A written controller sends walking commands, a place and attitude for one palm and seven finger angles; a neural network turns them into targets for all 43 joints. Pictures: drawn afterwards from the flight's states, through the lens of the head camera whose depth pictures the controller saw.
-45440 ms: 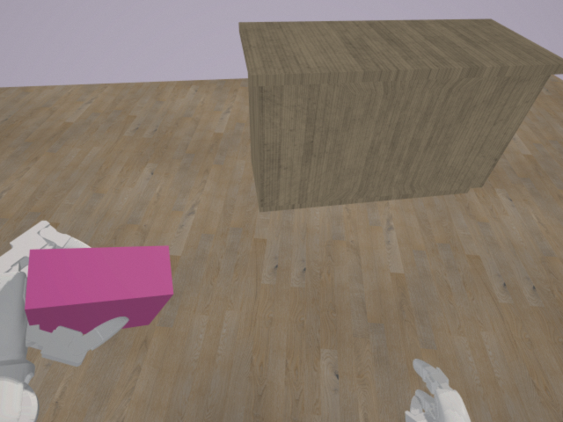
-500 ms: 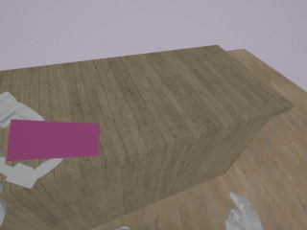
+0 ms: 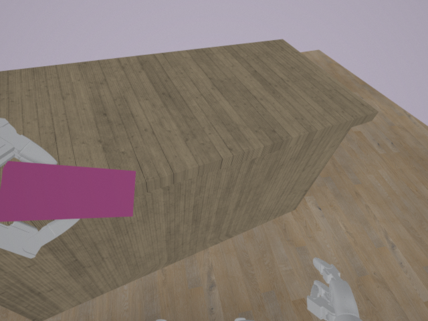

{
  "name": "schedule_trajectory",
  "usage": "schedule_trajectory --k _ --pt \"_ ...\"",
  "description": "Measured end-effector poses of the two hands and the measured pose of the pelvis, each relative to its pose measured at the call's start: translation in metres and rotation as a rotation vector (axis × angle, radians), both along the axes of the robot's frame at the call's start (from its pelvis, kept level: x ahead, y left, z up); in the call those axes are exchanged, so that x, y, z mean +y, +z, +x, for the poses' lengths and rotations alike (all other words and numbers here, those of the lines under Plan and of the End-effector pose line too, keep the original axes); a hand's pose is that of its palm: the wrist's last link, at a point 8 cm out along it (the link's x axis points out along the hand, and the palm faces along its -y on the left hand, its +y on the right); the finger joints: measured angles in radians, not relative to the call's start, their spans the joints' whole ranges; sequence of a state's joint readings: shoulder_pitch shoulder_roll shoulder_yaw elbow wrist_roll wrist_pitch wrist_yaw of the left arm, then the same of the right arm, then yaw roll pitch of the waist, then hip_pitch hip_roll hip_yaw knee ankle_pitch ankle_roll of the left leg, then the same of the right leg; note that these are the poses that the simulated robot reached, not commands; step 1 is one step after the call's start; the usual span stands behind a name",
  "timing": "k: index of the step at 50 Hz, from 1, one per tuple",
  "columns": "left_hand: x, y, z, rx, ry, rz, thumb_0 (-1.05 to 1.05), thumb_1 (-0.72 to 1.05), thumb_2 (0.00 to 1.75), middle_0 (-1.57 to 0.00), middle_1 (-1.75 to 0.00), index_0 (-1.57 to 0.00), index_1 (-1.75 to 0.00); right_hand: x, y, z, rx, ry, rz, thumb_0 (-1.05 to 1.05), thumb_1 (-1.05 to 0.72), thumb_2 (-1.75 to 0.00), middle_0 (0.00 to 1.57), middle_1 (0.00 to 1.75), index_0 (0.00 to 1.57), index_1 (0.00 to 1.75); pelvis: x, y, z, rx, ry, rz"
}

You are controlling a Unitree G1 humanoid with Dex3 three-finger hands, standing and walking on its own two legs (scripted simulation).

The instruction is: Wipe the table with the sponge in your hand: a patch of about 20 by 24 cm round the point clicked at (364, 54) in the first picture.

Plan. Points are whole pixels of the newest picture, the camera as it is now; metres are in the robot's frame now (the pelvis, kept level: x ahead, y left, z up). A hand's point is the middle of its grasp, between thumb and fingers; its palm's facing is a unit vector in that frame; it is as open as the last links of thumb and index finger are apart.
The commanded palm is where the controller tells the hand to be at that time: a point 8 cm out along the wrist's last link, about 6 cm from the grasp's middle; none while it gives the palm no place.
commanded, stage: stop stepping back and stand still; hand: left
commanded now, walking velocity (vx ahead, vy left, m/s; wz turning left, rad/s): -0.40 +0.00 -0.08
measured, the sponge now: (82, 191) +0.24 +0.20 +0.18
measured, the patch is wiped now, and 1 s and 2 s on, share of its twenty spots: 1.00 1.00 1.00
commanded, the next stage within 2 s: stand and wait in 1.40 s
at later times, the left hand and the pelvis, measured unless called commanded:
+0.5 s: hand out of the picture +0.04 +0.24 +0.21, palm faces +0.43 -0.86 -0.29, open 9.8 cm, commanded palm -0.01 +0.26 +0.23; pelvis -0.19 -0.01 -0.02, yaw -3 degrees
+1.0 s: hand out of the picture -0.08 +0.22 +0.22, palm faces +0.41 -0.85 -0.33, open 9.8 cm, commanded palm -0.12 +0.26 +0.23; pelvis -0.30 -0.01 -0.01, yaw -4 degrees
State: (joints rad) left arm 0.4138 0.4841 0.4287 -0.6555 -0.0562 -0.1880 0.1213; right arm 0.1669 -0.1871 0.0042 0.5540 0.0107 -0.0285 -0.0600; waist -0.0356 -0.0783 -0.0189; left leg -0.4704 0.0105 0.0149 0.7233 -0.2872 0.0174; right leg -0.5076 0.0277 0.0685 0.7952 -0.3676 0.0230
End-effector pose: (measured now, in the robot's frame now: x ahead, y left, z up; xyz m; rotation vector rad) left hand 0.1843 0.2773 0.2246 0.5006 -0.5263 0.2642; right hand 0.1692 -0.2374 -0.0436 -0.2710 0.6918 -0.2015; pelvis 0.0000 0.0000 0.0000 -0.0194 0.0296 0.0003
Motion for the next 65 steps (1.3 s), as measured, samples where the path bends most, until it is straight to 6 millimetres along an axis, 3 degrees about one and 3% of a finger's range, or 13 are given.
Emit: schedule_trajectory --k 4,8,13,19,23,27,32,38,46,52,56,61,65 --pt "0.008 -0.010 -0.022 0.080 0.062 -0.041 -0.02 -0.51 1.07 -0.75 -1.36 -0.79 -1.38 -0.003 0.003 -0.038 -0.020 -0.009 0.022 0.01 -0.90 -0.90 0.21 0.30 0.21 0.30 -0.001 0.006 -0.032 -0.026 -0.041 0.001" --pt "-0.007 -0.010 -0.058 0.089 0.047 -0.073 -0.02 -0.51 1.07 -0.75 -1.36 -0.79 -1.39 -0.006 0.002 -0.080 -0.042 -0.010 0.046 0.01 -0.90 -0.90 0.21 0.30 0.21 0.30 -0.006 0.006 -0.060 -0.045 -0.049 -0.024" --pt "-0.024 -0.003 -0.109 0.030 0.020 -0.017 -0.02 -0.51 1.07 -0.75 -1.36 -0.79 -1.38 -0.016 -0.018 -0.127 -0.022 0.005 0.047 0.01 -0.90 -0.90 0.21 0.30 0.21 0.30 -0.013 -0.006 -0.099 -0.092 -0.013 -0.066" --pt "-0.008 -0.004 -0.152 -0.048 0.020 -0.081 -0.02 -0.51 1.07 -0.75 -1.35 -0.79 -1.38 -0.020 -0.019 -0.183 0.021 -0.039 0.033 0.01 -0.90 -0.90 0.21 0.30 0.21 0.30 -0.013 -0.008 -0.140 -0.044 -0.025 -0.029" --pt "0.004 -0.013 -0.175 -0.093 0.026 -0.089 -0.02 -0.51 1.07 -0.75 -1.36 -0.79 -1.38 -0.020 -0.023 -0.212 -0.055 -0.054 -0.001 0.01 -0.90 -0.90 0.21 0.30 0.21 0.30 -0.005 -0.027 -0.177 -0.015 -0.039 -0.013" --pt "0.001 -0.009 -0.195 -0.075 0.045 -0.084 -0.02 -0.51 1.07 -0.75 -1.36 -0.79 -1.38 -0.009 -0.021 -0.251 -0.091 -0.079 0.070 0.01 -0.90 -0.90 0.20 0.30 0.21 0.30 -0.009 -0.016 -0.198 -0.040 -0.055 0.028" --pt "-0.013 0.001 -0.222 -0.034 0.037 -0.106 -0.02 -0.51 1.07 -0.75 -1.36 -0.79 -1.38 0.001 -0.028 -0.294 0.005 -0.051 0.123 0.01 -0.90 -0.90 0.21 0.30 0.21 0.30 -0.015 0.003 -0.218 -0.030 -0.038 -0.014" --pt "-0.027 -0.001 -0.254 -0.011 0.021 -0.031 -0.02 -0.51 1.07 -0.75 -1.36 -0.79 -1.39 -0.015 -0.048 -0.314 0.050 -0.024 0.117 0.01 -0.90 -0.90 0.21 0.30 0.21 0.30 -0.022 -0.011 -0.252 -0.058 -0.024 -0.064" --pt "-0.019 -0.007 -0.291 -0.062 -0.009 -0.063 -0.02 -0.51 1.07 -0.76 -1.36 -0.79 -1.38 -0.033 -0.018 -0.320 -0.056 -0.057 0.006 0.01 -0.90 -0.90 0.21 0.30 0.21 0.30 -0.015 -0.018 -0.285 -0.018 -0.036 -0.024" --pt "-0.013 0.001 -0.302 -0.028 0.053 -0.060 -0.02 -0.51 1.07 -0.76 -1.36 -0.79 -1.38 -0.021 -0.007 -0.335 -0.152 -0.074 0.079 0.01 -0.91 -0.90 0.20 0.30 0.20 0.30 -0.015 -0.006 -0.302 -0.049 -0.063 0.032" --pt "-0.018 0.004 -0.309 0.022 0.077 -0.081 -0.02 -0.51 1.07 -0.75 -1.36 -0.79 -1.38 -0.012 -0.016 -0.352 -0.089 -0.039 0.124 0.01 -0.90 -0.90 0.20 0.30 0.20 0.30 -0.020 0.004 -0.307 -0.049 -0.045 0.003" --pt "-0.030 -0.007 -0.325 0.044 0.063 -0.061 -0.02 -0.51 1.07 -0.75 -1.36 -0.79 -1.39 -0.017 -0.042 -0.362 0.010 0.003 0.122 0.01 -0.90 -0.90 0.21 0.30 0.21 0.30 -0.027 -0.009 -0.320 -0.063 -0.013 -0.039" --pt "-0.033 -0.008 -0.338 0.044 0.033 -0.084 -0.02 -0.51 1.07 -0.75 -1.36 -0.79 -1.39 -0.023 -0.037 -0.372 0.072 -0.026 0.092 0.01 -0.90 -0.90 0.21 0.30 0.21 0.30 -0.026 -0.003 -0.324 -0.043 -0.022 -0.021"
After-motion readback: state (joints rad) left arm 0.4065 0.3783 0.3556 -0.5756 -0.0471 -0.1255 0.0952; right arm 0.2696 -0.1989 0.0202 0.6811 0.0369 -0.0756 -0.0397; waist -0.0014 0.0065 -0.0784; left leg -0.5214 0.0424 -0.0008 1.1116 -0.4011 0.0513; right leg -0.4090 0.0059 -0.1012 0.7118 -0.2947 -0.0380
